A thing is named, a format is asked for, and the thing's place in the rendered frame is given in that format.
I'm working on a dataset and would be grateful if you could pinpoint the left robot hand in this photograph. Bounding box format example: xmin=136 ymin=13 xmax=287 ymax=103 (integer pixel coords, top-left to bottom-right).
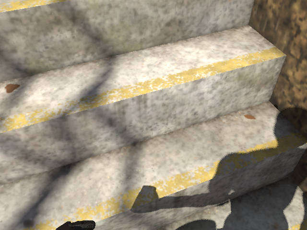
xmin=56 ymin=220 xmax=96 ymax=230

